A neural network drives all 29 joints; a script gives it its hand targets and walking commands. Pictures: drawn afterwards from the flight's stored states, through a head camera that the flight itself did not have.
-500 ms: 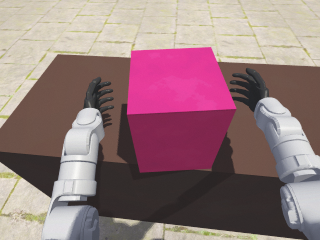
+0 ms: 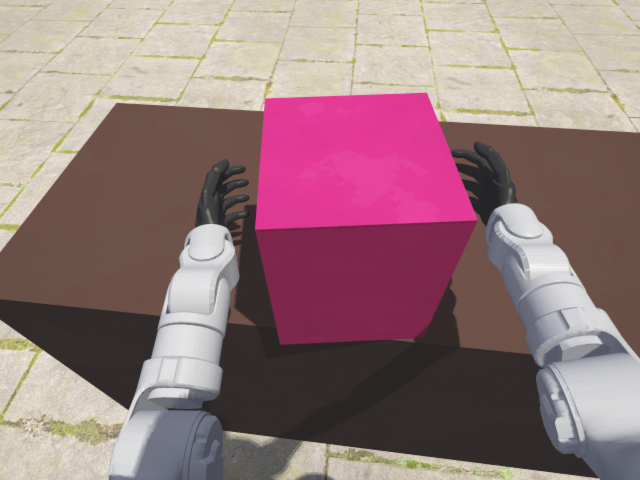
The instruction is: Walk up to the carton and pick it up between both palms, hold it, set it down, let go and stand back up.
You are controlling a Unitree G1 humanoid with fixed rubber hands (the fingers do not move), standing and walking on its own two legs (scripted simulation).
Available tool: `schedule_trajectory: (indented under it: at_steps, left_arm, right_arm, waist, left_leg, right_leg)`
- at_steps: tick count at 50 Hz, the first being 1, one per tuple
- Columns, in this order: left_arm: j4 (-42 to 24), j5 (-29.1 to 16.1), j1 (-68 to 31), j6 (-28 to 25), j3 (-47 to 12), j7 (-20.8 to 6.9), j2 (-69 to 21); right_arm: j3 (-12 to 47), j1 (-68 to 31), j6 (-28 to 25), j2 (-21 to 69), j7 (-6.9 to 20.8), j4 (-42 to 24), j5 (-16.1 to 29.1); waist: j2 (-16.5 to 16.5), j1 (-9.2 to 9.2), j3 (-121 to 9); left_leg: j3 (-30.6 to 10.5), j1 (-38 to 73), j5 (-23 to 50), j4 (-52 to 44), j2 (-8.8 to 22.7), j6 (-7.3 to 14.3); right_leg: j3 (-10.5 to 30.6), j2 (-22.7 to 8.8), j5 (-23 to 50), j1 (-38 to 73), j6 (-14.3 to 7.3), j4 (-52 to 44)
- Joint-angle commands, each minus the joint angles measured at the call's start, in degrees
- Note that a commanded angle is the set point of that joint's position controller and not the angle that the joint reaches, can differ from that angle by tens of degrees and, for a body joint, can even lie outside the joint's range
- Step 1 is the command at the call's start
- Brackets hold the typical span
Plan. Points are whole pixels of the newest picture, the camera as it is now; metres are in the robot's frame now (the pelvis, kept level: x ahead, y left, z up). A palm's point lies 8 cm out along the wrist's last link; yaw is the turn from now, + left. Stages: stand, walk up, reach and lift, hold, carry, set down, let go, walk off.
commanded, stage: reach and lift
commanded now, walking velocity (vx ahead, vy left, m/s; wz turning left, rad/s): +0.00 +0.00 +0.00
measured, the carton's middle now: (349, 226) +0.40 +0.02 +0.08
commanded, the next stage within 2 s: none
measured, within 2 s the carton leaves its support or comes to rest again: neither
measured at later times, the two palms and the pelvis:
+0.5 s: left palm (234, 218) +0.38 +0.16 +0.11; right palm (465, 205) +0.42 -0.13 +0.11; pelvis +0.00 +0.00 +0.00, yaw +0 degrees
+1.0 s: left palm (234, 217) +0.38 +0.16 +0.11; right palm (466, 205) +0.42 -0.13 +0.11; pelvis -0.01 -0.01 +0.00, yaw +0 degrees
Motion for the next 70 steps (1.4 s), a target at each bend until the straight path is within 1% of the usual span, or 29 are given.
schedule_trajectory:
  at_steps: [1,4,10,13,16,17,19,21,23,27,30,33,35,39,46,48,50,52,55,56,60,62,63,65,67,68,69,70]
  left_arm:
    - [-9.42,0.70,-22.62,-3.00,-0.17,0.55,2.24]
    - [-8.82,1.49,-22.77,-3.45,0.19,0.98,0.88]
    - [-7.89,2.86,-24.54,-3.94,0.71,1.79,-1.84]
    - [-6.96,3.90,-24.59,-3.46,1.63,2.06,-2.51]
    - [-7.15,4.26,-25.24,-2.85,1.39,2.32,-3.48]
    - [-8.14,4.08,-25.52,-2.69,1.13,2.50,-3.78]
    - [-9.45,3.48,-26.25,-2.27,0.11,2.64,-4.52]
    - [-9.19,3.36,-26.11,-1.81,-0.29,2.62,-4.97]
    - [-10.05,2.75,-26.98,-1.89,-0.89,2.75,-5.00]
    - [-8.65,2.74,-26.49,-1.81,-0.83,2.96,-5.20]
    - [-8.64,2.68,-26.89,-2.21,-0.92,2.95,-5.34]
    - [-8.69,2.76,-27.10,-2.67,-1.04,2.93,-5.60]
    - [-8.14,2.48,-27.39,-3.16,-0.88,2.72,-5.74]
    - [-5.52,2.56,-28.26,-4.54,-0.65,2.62,-5.96]
    - [-3.45,3.66,-29.32,-6.67,-0.43,2.34,-7.02]
    - [-2.86,3.79,-29.40,-7.18,-0.31,2.23,-7.53]
    - [-2.08,3.96,-30.13,-7.72,-0.47,2.30,-7.81]
    - [-1.10,4.53,-29.81,-8.13,0.08,2.31,-8.03]
    - [-0.70,5.08,-30.24,-8.90,0.13,2.35,-8.88]
    - [-0.95,5.37,-30.21,-9.01,-0.07,2.33,-9.26]
    - [-1.06,6.33,-31.14,-9.27,-0.01,2.10,-10.67]
    - [-0.96,6.98,-30.72,-9.39,0.19,1.95,-11.20]
    - [-0.87,7.30,-30.54,-9.47,0.33,1.67,-11.69]
    - [-0.76,8.65,-30.36,-9.53,1.13,1.06,-12.89]
    - [-1.05,10.65,-29.87,-9.54,2.27,0.07,-14.22]
    - [-1.67,11.67,-29.68,-9.56,2.83,-0.49,-15.49]
    - [-1.60,13.22,-29.24,-9.36,3.42,-1.37,-17.00]
    - [-2.28,14.68,-29.14,-9.27,3.40,-2.60,-19.99]
  right_arm:
    - [-1.93,-25.24,-2.16,-6.10,-0.90,-9.63,-0.37]
    - [-1.84,-25.35,-1.97,-4.31,-1.58,-9.60,-0.90]
    - [-2.50,-26.53,-1.61,-1.30,-3.70,-10.03,-2.44]
    - [-2.35,-27.15,-1.34,-0.43,-4.92,-10.30,-3.05]
    - [-2.34,-27.18,-1.06,0.42,-6.23,-10.26,-3.17]
    - [-2.29,-27.46,-1.17,0.40,-6.59,-10.90,-2.94]
    - [-2.01,-28.18,-1.29,0.56,-7.23,-12.16,-2.45]
    - [-1.22,-27.69,-0.79,1.08,-7.60,-11.32,-1.89]
    - [-1.16,-28.13,-0.67,1.47,-7.78,-12.21,-1.52]
    - [-0.51,-28.15,-0.20,2.20,-8.03,-11.44,-1.22]
    - [-0.38,-28.30,-0.16,2.85,-8.33,-11.61,-1.10]
    - [-0.38,-28.44,-0.35,3.02,-8.44,-11.52,-1.07]
    - [-0.05,-29.07,-0.37,3.79,-8.54,-12.36,-1.11]
    - [-0.55,-29.66,-0.29,5.03,-8.43,-11.13,-2.00]
    - [-1.28,-29.74,-0.88,6.44,-8.07,-9.08,-3.18]
    - [-1.00,-29.91,-0.95,7.52,-7.91,-8.77,-3.24]
    - [-1.72,-30.26,-1.09,7.83,-7.62,-8.23,-3.78]
    - [-1.71,-30.06,-1.14,8.44,-7.37,-7.69,-4.22]
    - [-2.18,-30.46,-1.62,9.04,-6.91,-7.35,-4.82]
    - [-2.50,-30.15,-1.80,9.05,-6.74,-7.13,-4.89]
    - [-3.65,-30.09,-2.07,10.36,-6.20,-6.30,-6.26]
    - [-4.10,-29.77,-2.34,11.09,-5.82,-6.60,-7.04]
    - [-4.32,-29.80,-2.43,11.73,-5.53,-6.85,-7.49]
    - [-5.19,-29.29,-2.70,12.86,-4.86,-5.96,-8.68]
    - [-6.56,-28.11,-3.18,14.62,-3.95,-5.43,-10.76]
    - [-7.17,-28.21,-3.62,16.20,-3.35,-6.08,-11.93]
    - [-7.97,-27.31,-3.89,18.34,-2.67,-5.78,-13.53]
    - [-8.25,-26.97,-4.37,22.13,-1.59,-5.86,-15.49]
  waist:
    - [-1.24,0.01,-25.40]
    - [-1.10,0.40,-25.39]
    - [-1.17,0.09,-25.40]
    - [-1.97,0.29,-25.29]
    - [-1.60,-0.32,-25.02]
    - [-1.16,-0.26,-25.61]
    - [-0.59,-0.75,-26.91]
    - [-0.42,-0.96,-26.06]
    - [0.09,-0.91,-26.87]
    - [-0.17,-0.54,-25.61]
    - [0.08,-0.55,-25.86]
    - [0.23,-0.76,-26.35]
    - [-0.75,-0.49,-26.30]
    - [-1.26,-0.36,-25.50]
    - [-0.95,-0.84,-26.08]
    - [-1.28,-0.58,-25.63]
    - [-1.14,-0.79,-25.65]
    - [-1.54,-0.40,-25.26]
    - [-1.49,-0.34,-25.69]
    - [-0.79,-0.64,-26.01]
    - [-0.52,-1.14,-25.33]
    - [-0.49,-1.01,-25.37]
    - [-0.95,-1.02,-25.16]
    - [-0.81,-1.01,-24.57]
    - [-0.89,-1.19,-23.90]
    - [-1.04,-1.06,-23.91]
    - [-1.00,-1.36,-22.78]
    - [-1.40,-1.57,-22.62]
  left_leg:
    - [1.36,6.85,13.31,0.59,-2.06,0.67]
    - [1.38,6.39,12.83,0.39,-2.08,0.83]
    - [1.66,6.96,12.27,0.64,-2.03,0.85]
    - [1.81,7.25,12.42,0.76,-1.94,0.96]
    - [1.98,7.87,12.62,1.05,-1.88,0.75]
    - [1.97,8.43,13.52,1.36,-1.79,0.50]
    - [1.96,9.86,15.16,2.24,-1.67,0.05]
    - [1.80,10.55,15.43,2.51,-1.62,0.03]
    - [1.71,10.64,15.32,2.71,-1.62,-0.07]
    - [1.66,10.05,14.14,2.66,-1.59,0.13]
    - [1.66,9.75,14.15,2.75,-1.67,0.09]
    - [1.56,10.49,15.63,3.22,-1.70,-0.12]
    - [1.52,9.56,14.77,3.04,-1.79,0.22]
    - [1.59,7.68,12.06,2.35,-1.91,0.63]
    - [1.47,7.83,12.85,2.32,-1.89,0.48]
    - [1.43,7.62,12.63,2.20,-1.92,0.73]
    - [1.42,7.49,12.07,2.05,-1.93,0.72]
    - [1.48,7.19,11.84,1.93,-1.96,0.97]
    - [1.44,7.53,12.97,2.05,-1.87,0.83]
    - [1.40,8.25,13.56,2.16,-1.81,0.59]
    - [1.44,8.90,13.69,2.10,-1.83,0.61]
    - [1.48,9.23,13.99,2.07,-1.87,0.68]
    - [1.50,9.29,13.98,1.90,-1.87,0.79]
    - [1.57,9.77,14.70,1.52,-1.88,0.72]
    - [1.84,10.68,15.18,1.03,-1.95,0.72]
    - [1.98,10.94,15.66,0.79,-1.99,0.80]
    - [2.18,11.20,15.70,0.37,-2.14,0.85]
    - [2.38,11.61,15.89,-0.22,-2.15,0.89]
  right_leg:
    - [0.11,-0.03,15.72,10.57,3.65,1.34]
    - [0.38,-0.19,15.64,11.16,3.63,1.53]
    - [0.19,-0.04,14.24,10.40,3.65,1.40]
    - [0.08,0.18,14.61,10.94,3.86,1.64]
    - [-0.09,0.43,14.83,10.96,3.81,1.72]
    - [-0.26,0.63,15.24,10.69,3.73,1.91]
    - [-0.67,0.97,15.84,9.89,3.49,1.90]
    - [-0.75,1.00,15.48,9.07,3.38,1.63]
    - [-0.79,0.95,14.26,8.19,3.29,1.55]
    - [-0.66,0.80,12.42,7.55,3.17,1.33]
    - [-0.57,0.62,12.68,7.75,3.28,1.47]
    - [-0.64,0.73,13.69,7.45,3.25,1.43]
    - [-0.54,0.46,13.52,7.75,3.61,1.48]
    - [-0.21,0.00,11.30,7.56,3.73,1.30]
    - [-0.19,-0.12,11.42,7.54,3.57,1.12]
    - [-0.11,-0.28,10.66,7.50,3.66,0.82]
    - [-0.19,-0.34,9.26,6.87,3.53,0.57]
    - [-0.08,-0.44,8.56,7.02,3.60,0.42]
    - [-0.25,-0.34,9.04,6.97,3.47,0.44]
    - [-0.43,-0.25,9.10,6.65,3.31,0.31]
    - [-0.74,-0.30,7.65,5.80,3.20,-0.24]
    - [-0.74,-0.37,7.51,5.99,3.16,-0.48]
    - [-0.85,-0.41,7.65,6.26,3.22,-0.58]
    - [-1.06,-0.46,8.38,6.83,3.37,-0.71]
    - [-1.37,-0.50,8.64,7.54,3.51,-1.02]
    - [-1.61,-0.57,9.16,8.00,3.66,-1.08]
    - [-1.85,-0.73,9.83,8.98,3.86,-1.26]
    - [-2.30,-0.77,10.76,10.00,4.12,-1.31]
